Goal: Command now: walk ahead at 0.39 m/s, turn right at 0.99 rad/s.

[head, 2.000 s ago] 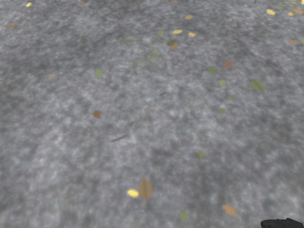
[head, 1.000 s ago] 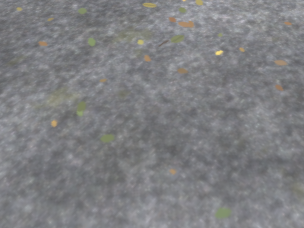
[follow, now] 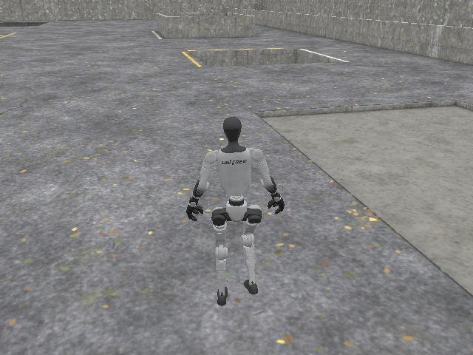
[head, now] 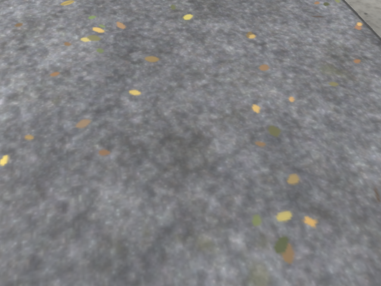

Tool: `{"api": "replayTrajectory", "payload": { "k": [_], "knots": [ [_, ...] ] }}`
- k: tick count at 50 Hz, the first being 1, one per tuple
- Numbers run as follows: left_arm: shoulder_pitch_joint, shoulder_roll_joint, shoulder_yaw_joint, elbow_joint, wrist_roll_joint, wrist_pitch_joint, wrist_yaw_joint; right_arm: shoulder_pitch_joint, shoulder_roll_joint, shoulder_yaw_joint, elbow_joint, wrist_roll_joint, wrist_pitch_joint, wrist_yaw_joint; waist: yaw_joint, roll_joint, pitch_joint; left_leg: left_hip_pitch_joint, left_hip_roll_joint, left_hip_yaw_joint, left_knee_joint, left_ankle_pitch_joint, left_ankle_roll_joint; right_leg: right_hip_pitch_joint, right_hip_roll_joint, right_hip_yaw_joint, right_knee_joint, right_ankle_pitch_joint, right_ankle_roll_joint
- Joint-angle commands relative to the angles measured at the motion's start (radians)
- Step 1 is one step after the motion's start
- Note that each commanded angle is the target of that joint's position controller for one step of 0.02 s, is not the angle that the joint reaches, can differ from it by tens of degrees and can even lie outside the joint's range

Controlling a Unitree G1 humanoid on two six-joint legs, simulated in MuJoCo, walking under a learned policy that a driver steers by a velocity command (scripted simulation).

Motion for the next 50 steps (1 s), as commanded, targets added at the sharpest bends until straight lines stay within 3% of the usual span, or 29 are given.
{"api": "replayTrajectory", "payload": {
  "k": [1, 4, 6, 8, 10, 12, 13, 14, 15, 16, 17, 18, 20, 21, 23, 26, 29, 31, 34, 35, 36, 37, 38, 39, 40, 42, 44, 46, 50],
  "knots": [
    [-0.005, 0.095, 0.014, -0.066, -0.002, -0.002, -0.036, -0.026, -0.142, -0.035, -0.079, 0.001, -0.028, 0.011, -0.009, 0.197, -0.001, 0.127, 0.249, -0.213, -0.249, -0.461, 0.068, -0.230, -0.103, -0.066, 0.219, 0.046, 0.000],
    [-0.079, 0.060, -0.004, -0.079, 0.001, -0.011, -0.039, 0.105, -0.138, -0.040, -0.039, -0.004, -0.051, 0.015, -0.066, 0.125, 0.047, 0.177, 0.256, -0.134, -0.235, -0.268, 0.091, -0.241, -0.145, -0.074, 0.137, 0.048, 0.029],
    [-0.105, 0.022, -0.018, -0.078, -0.004, -0.022, -0.032, 0.168, -0.129, -0.041, -0.002, -0.007, -0.070, 0.025, -0.082, 0.135, 0.062, 0.178, 0.250, -0.113, -0.215, -0.094, 0.123, -0.190, -0.116, -0.036, 0.015, 0.051, 0.038],
    [-0.087, -0.008, -0.032, -0.060, -0.009, -0.029, -0.019, 0.161, -0.120, -0.038, 0.017, -0.005, -0.080, 0.037, -0.062, 0.178, 0.050, 0.163, 0.239, -0.077, -0.176, 0.098, 0.140, -0.100, -0.092, -0.024, -0.137, 0.038, 0.032],
    [-0.097, -0.034, -0.052, -0.053, -0.005, -0.035, -0.007, 0.125, -0.117, -0.035, 0.031, 0.007, -0.078, 0.049, -0.033, 0.228, 0.025, 0.105, 0.210, -0.030, -0.118, 0.307, 0.143, 0.052, -0.113, -0.124, -0.313, 0.004, 0.020],
    [-0.132, -0.037, -0.062, -0.052, -0.009, -0.042, 0.014, 0.175, -0.126, -0.039, 0.060, 0.018, -0.063, 0.060, -0.062, 0.265, 0.000, 0.094, 0.195, -0.058, -0.041, 0.514, 0.147, 0.163, -0.093, -0.194, -0.429, -0.019, 0.014],
    [-0.113, -0.034, -0.064, -0.045, -0.016, -0.047, 0.025, 0.194, -0.132, -0.042, 0.074, 0.023, -0.055, 0.064, -0.054, 0.266, -0.010, 0.093, 0.196, -0.081, 0.001, 0.578, 0.141, 0.220, -0.083, -0.190, -0.498, 0.035, 0.003],
    [-0.065, -0.023, -0.063, -0.030, -0.018, -0.057, 0.039, 0.182, -0.144, -0.047, 0.077, 0.032, -0.048, 0.064, -0.015, 0.241, -0.020, 0.064, 0.184, -0.093, 0.060, 0.577, 0.117, 0.312, -0.081, -0.181, -0.620, 0.134, -0.013],
    [-0.002, 0.019, -0.054, -0.011, -0.007, -0.069, 0.052, 0.172, -0.139, -0.048, 0.070, 0.042, -0.048, 0.062, 0.021, 0.196, -0.057, -0.005, 0.167, -0.100, 0.119, 0.494, 0.075, 0.461, -0.141, -0.123, -0.715, 0.253, -0.032],
    [0.082, 0.092, -0.040, -0.008, 0.015, -0.078, 0.067, 0.158, -0.076, -0.030, 0.030, 0.048, -0.053, 0.062, 0.055, 0.063, -0.165, -0.124, 0.127, -0.079, 0.266, 0.200, 0.026, 0.664, -0.365, 0.062, -0.719, 0.353, -0.071],
    [0.078, 0.207, -0.013, -0.012, -0.004, -0.070, 0.083, 0.218, 0.032, -0.004, -0.008, 0.053, -0.047, 0.054, 0.022, -0.213, -0.225, -0.332, -0.016, 0.055, 0.466, -0.405, 0.002, 0.773, -0.615, 0.253, -0.649, 0.724, -0.196],
    [0.103, 0.148, -0.017, -0.012, -0.024, -0.063, 0.085, 0.197, -0.079, -0.033, 0.019, 0.031, -0.022, 0.036, 0.071, -0.141, -0.230, -0.343, 0.006, 0.020, 0.657, -0.490, 0.009, 0.696, -0.607, 0.211, -0.630, 0.765, -0.261],
    [-0.029, 0.012, -0.061, -0.031, -0.025, -0.060, 0.092, 0.189, -0.089, -0.054, 0.039, 0.026, -0.001, 0.037, 0.000, -0.088, -0.092, -0.367, 0.050, 0.004, 0.737, -0.367, -0.002, 0.562, -0.493, 0.028, -0.677, 0.668, -0.205],
    [-0.074, -0.011, -0.069, -0.040, -0.026, -0.059, 0.099, 0.190, -0.087, -0.060, 0.043, 0.021, 0.010, 0.044, -0.020, -0.114, -0.056, -0.355, 0.059, 0.013, 0.733, -0.313, -0.020, 0.512, -0.456, -0.034, -0.703, 0.628, -0.178],
    [-0.093, -0.015, -0.069, -0.044, -0.018, -0.058, 0.105, 0.208, -0.063, -0.061, 0.047, 0.014, 0.030, 0.060, -0.035, -0.128, -0.043, -0.321, 0.049, 0.045, 0.766, -0.251, -0.056, 0.450, -0.431, -0.121, -0.717, 0.639, -0.181],
    [-0.098, -0.010, -0.062, -0.040, -0.014, -0.064, 0.105, 0.142, -0.030, -0.056, -0.001, 0.016, 0.048, 0.083, -0.033, -0.123, -0.017, -0.323, 0.072, 0.059, 0.678, -0.188, -0.073, 0.409, -0.459, -0.174, -0.742, 0.520, -0.194],
    [-0.114, 0.008, -0.051, -0.041, -0.009, -0.072, 0.096, 0.086, -0.012, -0.047, -0.046, 0.013, 0.057, 0.105, -0.029, -0.132, -0.014, -0.242, 0.090, 0.076, 0.510, -0.141, -0.049, 0.372, -0.470, -0.231, -0.718, 0.440, -0.175],
    [-0.100, 0.032, -0.039, -0.037, -0.007, -0.074, 0.085, 0.060, -0.023, -0.050, -0.069, 0.016, 0.058, 0.110, -0.019, -0.128, -0.030, -0.185, 0.073, 0.112, 0.432, -0.147, -0.028, 0.374, -0.489, -0.252, -0.676, 0.438, -0.160],
    [-0.078, 0.060, -0.022, -0.032, -0.025, -0.067, 0.064, 0.043, -0.035, -0.059, -0.097, 0.018, 0.055, 0.108, -0.021, -0.093, -0.040, -0.107, 0.046, 0.148, 0.293, -0.150, 0.006, 0.382, -0.513, -0.282, -0.553, 0.393, -0.113],
    [-0.064, 0.061, -0.018, -0.024, -0.032, -0.062, 0.057, 0.084, -0.042, -0.064, -0.086, 0.010, 0.046, 0.101, -0.050, -0.031, -0.056, -0.019, 0.026, 0.137, 0.193, -0.075, 0.023, 0.341, -0.488, -0.320, -0.438, 0.331, -0.073],
    [-0.028, 0.038, -0.021, -0.030, -0.024, -0.059, 0.044, 0.201, -0.117, -0.089, -0.047, -0.003, 0.034, 0.083, -0.091, 0.146, -0.115, 0.139, 0.067, -0.026, 0.055, -0.145, 0.076, 0.216, -0.410, -0.367, -0.198, 0.037, -0.022],
    [-0.103, -0.048, -0.052, -0.135, -0.002, -0.051, 0.035, 0.271, -0.304, -0.133, -0.054, 0.015, 0.022, 0.076, -0.105, 0.437, -0.117, 0.283, 0.337, -0.592, -0.100, -0.359, 0.240, -0.167, -0.196, -0.353, 0.081, -0.428, 0.048],
    [-0.179, 0.003, -0.045, -0.150, 0.033, -0.046, 0.037, 0.300, -0.282, -0.132, -0.065, 0.022, 0.023, 0.081, -0.161, 0.284, -0.129, 0.276, 0.381, -0.743, -0.210, -0.658, 0.315, -0.269, -0.188, -0.110, 0.159, -0.396, 0.030],
    [-0.230, 0.030, -0.037, -0.157, 0.021, -0.055, 0.031, 0.252, -0.232, -0.113, -0.062, 0.015, 0.031, 0.076, -0.143, 0.239, -0.020, 0.206, 0.361, -0.690, -0.233, -0.826, 0.306, -0.320, -0.210, -0.083, 0.164, -0.290, 0.012],
    [-0.213, 0.056, -0.028, -0.140, 0.003, -0.070, 0.027, 0.179, -0.193, -0.099, -0.075, 0.018, 0.036, 0.069, -0.095, 0.200, 0.038, 0.124, 0.314, -0.602, -0.236, -0.752, 0.264, -0.282, -0.232, -0.085, 0.105, -0.169, 0.007],
    [-0.126, 0.050, -0.030, -0.083, 0.021, -0.085, 0.022, 0.089, -0.164, -0.086, -0.101, 0.017, 0.020, 0.060, -0.036, 0.180, 0.014, 0.046, 0.202, -0.442, -0.218, -0.527, 0.206, -0.141, -0.238, -0.104, 0.016, -0.020, 0.021],
    [-0.109, 0.026, -0.038, -0.063, 0.022, -0.081, 0.017, 0.105, -0.164, -0.083, -0.091, 0.017, -0.005, 0.066, -0.032, 0.131, -0.021, 0.042, 0.154, -0.390, -0.202, -0.432, 0.207, -0.100, -0.219, -0.115, -0.020, 0.050, 0.037],
    [-0.141, 0.018, -0.044, -0.069, 0.012, -0.075, 0.017, 0.141, -0.173, -0.087, -0.077, 0.021, -0.020, 0.070, -0.043, 0.118, -0.008, 0.043, 0.137, -0.394, -0.199, -0.413, 0.221, -0.119, -0.208, -0.116, -0.097, 0.078, 0.060],
    [-0.174, 0.001, -0.057, -0.057, 0.001, -0.082, 0.011, 0.198, -0.136, -0.068, -0.045, 0.020, -0.058, 0.069, -0.079, 0.174, 0.004, 0.101, 0.157, -0.326, -0.230, -0.308, 0.201, -0.119, -0.227, -0.151, -0.295, 0.213, 0.067]
  ]
}}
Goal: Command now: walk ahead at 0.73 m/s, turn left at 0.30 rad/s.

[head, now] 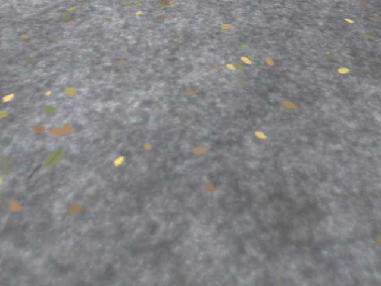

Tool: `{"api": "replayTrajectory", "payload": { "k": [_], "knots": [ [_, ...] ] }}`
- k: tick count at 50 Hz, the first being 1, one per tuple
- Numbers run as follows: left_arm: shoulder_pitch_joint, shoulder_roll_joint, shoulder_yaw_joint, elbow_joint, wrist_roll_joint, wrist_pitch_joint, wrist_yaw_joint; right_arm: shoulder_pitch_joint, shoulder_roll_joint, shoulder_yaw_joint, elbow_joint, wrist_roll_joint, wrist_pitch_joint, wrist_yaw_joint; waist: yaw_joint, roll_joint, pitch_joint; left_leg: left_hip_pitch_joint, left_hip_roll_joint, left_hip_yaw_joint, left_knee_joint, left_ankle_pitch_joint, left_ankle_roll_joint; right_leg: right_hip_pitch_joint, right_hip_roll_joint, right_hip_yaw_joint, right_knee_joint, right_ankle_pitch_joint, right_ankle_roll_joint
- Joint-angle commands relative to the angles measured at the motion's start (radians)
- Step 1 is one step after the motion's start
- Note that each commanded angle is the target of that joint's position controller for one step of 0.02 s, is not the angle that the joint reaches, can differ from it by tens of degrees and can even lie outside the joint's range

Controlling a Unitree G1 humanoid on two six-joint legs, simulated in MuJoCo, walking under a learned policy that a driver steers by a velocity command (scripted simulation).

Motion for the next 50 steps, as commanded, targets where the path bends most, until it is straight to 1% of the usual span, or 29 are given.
{"api": "replayTrajectory", "payload": {
  "k": [1, 4, 9, 11, 12, 13, 14, 15, 16, 17, 18, 19, 22, 26, 30, 32, 33, 34, 35, 36, 37, 38, 39, 40, 42, 44, 47, 48, 50],
  "knots": [
    [-0.144, 0.058, 0.004, -0.082, -0.011, -0.022, -0.005, 0.023, -0.152, -0.036, -0.044, -0.003, -0.046, -0.002, -0.052, 0.155, 0.059, 0.060, 0.245, -0.229, -0.229, -0.262, 0.125, -0.107, -0.008, -0.037, -0.134, 0.091, -0.004],
    [-0.209, 0.078, 0.007, -0.109, -0.024, -0.026, -0.016, 0.048, -0.167, -0.034, -0.027, -0.010, -0.064, -0.004, -0.076, 0.137, 0.104, 0.117, 0.307, -0.214, -0.268, -0.285, 0.118, -0.143, -0.020, -0.044, -0.192, 0.098, -0.051],
    [-0.214, 0.090, 0.009, -0.139, -0.028, -0.030, -0.045, 0.045, -0.179, -0.033, 0.018, -0.034, -0.083, -0.026, -0.051, 0.102, 0.183, 0.244, 0.372, -0.070, -0.308, -0.135, 0.084, -0.191, -0.003, -0.028, -0.209, 0.025, -0.154],
    [-0.133, 0.088, 0.009, -0.127, -0.028, -0.027, -0.040, -0.007, -0.183, -0.028, 0.022, -0.038, -0.086, -0.026, 0.006, 0.107, 0.137, 0.229, 0.348, 0.050, -0.214, 0.301, 0.052, -0.030, 0.048, -0.098, -0.232, -0.039, -0.210],
    [-0.038, 0.094, 0.016, -0.100, -0.026, -0.027, -0.030, -0.022, -0.188, -0.026, 0.024, -0.033, -0.086, -0.025, 0.051, 0.107, 0.062, 0.205, 0.328, 0.117, -0.070, 0.676, 0.038, 0.134, 0.106, -0.148, -0.224, -0.061, -0.234],
    [0.158, 0.113, 0.031, -0.037, -0.022, -0.032, -0.020, -0.037, -0.187, -0.023, 0.022, -0.033, -0.078, -0.028, 0.145, 0.071, -0.049, 0.133, 0.286, 0.198, 0.207, 0.923, 0.017, 0.380, 0.177, -0.183, -0.240, -0.078, -0.251],
    [0.383, 0.188, 0.061, 0.022, -0.014, -0.038, -0.006, -0.042, -0.170, -0.009, 0.001, -0.031, -0.079, -0.034, 0.237, -0.022, -0.172, -0.124, 0.235, 0.229, 0.566, 0.802, -0.015, 0.707, 0.111, -0.005, -0.266, -0.240, -0.293],
    [0.439, 0.309, 0.088, 0.034, -0.008, -0.042, 0.002, -0.047, -0.057, 0.024, -0.053, -0.027, -0.096, -0.016, 0.192, -0.299, -0.200, -0.486, 0.051, 0.197, 0.923, 0.105, -0.068, 0.880, -0.137, 0.578, -0.481, -0.683, -0.396],
    [0.337, 0.250, 0.070, 0.016, -0.026, -0.045, -0.006, -0.105, -0.069, 0.028, -0.066, -0.047, -0.111, -0.014, 0.148, -0.232, -0.145, -0.673, 0.015, 0.037, 1.036, -0.138, -0.056, 0.872, -0.192, 0.893, -0.630, -0.645, -0.402],
    [0.292, 0.232, 0.073, 0.011, -0.029, -0.043, -0.003, -0.184, -0.113, 0.025, -0.084, -0.048, -0.123, -0.010, 0.143, -0.093, -0.064, -0.722, 0.091, 0.001, 1.049, -0.062, -0.048, 0.815, -0.180, 0.755, -0.599, -0.498, -0.388],
    [0.284, 0.222, 0.075, 0.012, -0.033, -0.045, 0.003, -0.190, -0.116, 0.033, -0.082, -0.051, -0.133, -0.006, 0.120, 0.008, -0.042, -0.675, 0.140, 0.007, 0.973, -0.005, -0.050, 0.717, -0.158, 0.639, -0.595, -0.381, -0.375],
    [0.256, 0.196, 0.066, 0.016, -0.037, -0.046, 0.009, -0.198, -0.105, 0.037, -0.082, -0.062, -0.128, -0.007, 0.085, 0.053, 0.011, -0.625, 0.169, 0.022, 0.901, 0.003, -0.061, 0.602, -0.111, 0.546, -0.615, -0.298, -0.349],
    [0.237, 0.142, 0.045, 0.022, -0.047, -0.064, 0.018, -0.193, -0.081, 0.053, -0.091, -0.078, -0.077, 0.005, 0.030, -0.001, 0.078, -0.563, 0.194, 0.055, 0.789, -0.031, -0.114, 0.421, -0.021, 0.430, -0.666, -0.203, -0.366],
    [0.267, 0.152, 0.054, 0.035, -0.048, -0.077, 0.024, -0.418, -0.057, 0.076, -0.176, -0.051, -0.067, 0.020, 0.075, 0.006, 0.167, -0.530, 0.165, 0.136, 0.476, 0.140, -0.163, 0.296, 0.036, 0.365, -0.734, 0.066, -0.357],
    [0.311, 0.177, 0.067, 0.071, -0.062, -0.079, 0.031, -0.496, -0.049, 0.084, -0.202, -0.030, -0.078, 0.017, 0.120, -0.030, 0.117, -0.363, 0.099, 0.146, 0.235, 0.330, -0.137, 0.387, 0.025, 0.362, -0.673, 0.493, -0.297],
    [0.303, 0.194, 0.073, 0.081, -0.064, -0.072, 0.040, -0.419, -0.076, 0.073, -0.180, -0.033, -0.084, -0.003, 0.087, -0.017, 0.050, -0.189, 0.039, 0.143, 0.140, 0.310, -0.112, 0.446, 0.052, 0.343, -0.521, 0.777, -0.225],
    [0.296, 0.214, 0.079, 0.082, -0.060, -0.074, 0.042, -0.314, -0.115, 0.056, -0.153, -0.030, -0.088, -0.021, 0.041, -0.032, -0.030, -0.027, 0.013, 0.129, 0.134, 0.297, -0.102, 0.448, 0.066, 0.355, -0.376, 0.890, -0.181],
    [0.241, 0.236, 0.086, 0.069, -0.065, -0.078, 0.039, -0.147, -0.150, 0.040, -0.113, -0.023, -0.095, -0.038, -0.058, -0.041, -0.104, 0.169, 0.056, 0.100, 0.092, 0.376, -0.095, 0.397, 0.096, 0.360, -0.174, 0.848, -0.147],
    [0.198, 0.174, 0.073, 0.044, -0.070, -0.086, 0.038, 0.042, -0.205, 0.018, -0.068, -0.041, -0.103, -0.054, -0.133, -0.027, -0.206, 0.397, 0.202, 0.007, 0.139, 0.382, -0.074, 0.285, 0.137, 0.335, 0.065, 0.599, -0.124],
    [0.225, 0.017, 0.038, 0.017, -0.061, -0.081, 0.051, 0.170, -0.261, 0.006, -0.042, -0.064, -0.104, -0.063, -0.115, 0.244, -0.303, 0.611, 0.530, -0.198, 0.275, 0.939, -0.061, 0.085, 0.238, 0.172, 0.430, -0.468, -0.126],
    [0.370, 0.083, 0.042, -0.031, -0.110, -0.059, 0.070, 0.109, -0.286, -0.012, -0.060, -0.057, -0.091, -0.044, -0.027, 0.399, -0.569, 0.742, 0.689, -0.540, 0.234, 0.998, 0.092, -0.049, 0.238, 0.142, 0.684, -0.481, -0.112],
    [0.305, 0.148, 0.053, 0.015, -0.064, -0.039, 0.071, -0.025, -0.170, 0.001, -0.108, -0.034, -0.077, -0.047, -0.023, 0.204, -0.492, 0.565, 0.578, -0.388, 0.178, 0.836, 0.076, -0.029, 0.135, 0.109, 0.614, -0.321, -0.116],
    [0.207, 0.151, 0.058, 0.009, -0.048, -0.024, 0.056, -0.081, -0.068, 0.033, -0.100, -0.034, -0.077, -0.047, -0.030, 0.159, -0.312, 0.420, 0.503, -0.235, 0.146, 0.776, 0.055, -0.068, 0.118, 0.079, 0.564, -0.249, -0.098],
    [0.175, 0.127, 0.056, 0.004, -0.035, -0.011, 0.041, -0.094, -0.037, 0.043, -0.081, -0.040, -0.072, -0.047, -0.010, 0.119, -0.210, 0.326, 0.460, -0.152, 0.111, 0.726, 0.041, -0.094, 0.086, 0.069, 0.532, -0.229, -0.082],
    [0.121, 0.055, 0.038, -0.019, -0.012, 0.016, 0.008, -0.044, -0.055, 0.039, -0.024, -0.019, -0.082, -0.050, -0.004, 0.177, -0.071, 0.141, 0.406, -0.071, 0.036, 0.813, 0.067, -0.068, 0.079, 0.072, 0.455, -0.244, -0.068],
    [0.124, 0.009, 0.019, -0.027, -0.005, 0.021, 0.001, -0.033, -0.073, 0.030, 0.013, -0.010, -0.104, -0.035, 0.031, 0.141, -0.053, 0.052, 0.412, -0.054, -0.006, 0.881, 0.100, -0.020, 0.101, 0.089, 0.348, -0.248, -0.072],
    [0.108, -0.015, -0.010, -0.031, -0.006, 0.015, -0.004, -0.132, -0.078, 0.033, 0.028, -0.012, -0.109, -0.014, 0.093, 0.142, -0.062, -0.091, 0.337, 0.073, -0.048, 0.860, 0.070, 0.139, 0.104, 0.056, 0.024, -0.079, -0.089],
    [0.088, -0.014, -0.019, -0.027, -0.009, 0.013, -0.005, -0.150, -0.078, 0.033, 0.037, -0.006, -0.104, -0.006, 0.096, 0.171, -0.063, -0.132, 0.281, 0.109, -0.057, 0.807, 0.050, 0.222, 0.104, 0.006, -0.082, 0.014, -0.089],
    [0.030, 0.006, -0.025, -0.031, -0.010, 0.012, 0.000, -0.120, -0.102, 0.022, 0.062, 0.009, -0.092, 0.002, 0.078, 0.175, -0.050, -0.136, 0.259, 0.076, -0.050, 0.716, 0.033, 0.296, 0.104, -0.007, -0.172, 0.129, -0.085]
  ]
}}
Over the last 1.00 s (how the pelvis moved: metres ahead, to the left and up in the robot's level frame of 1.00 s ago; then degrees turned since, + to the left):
0.18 0.03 0.00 29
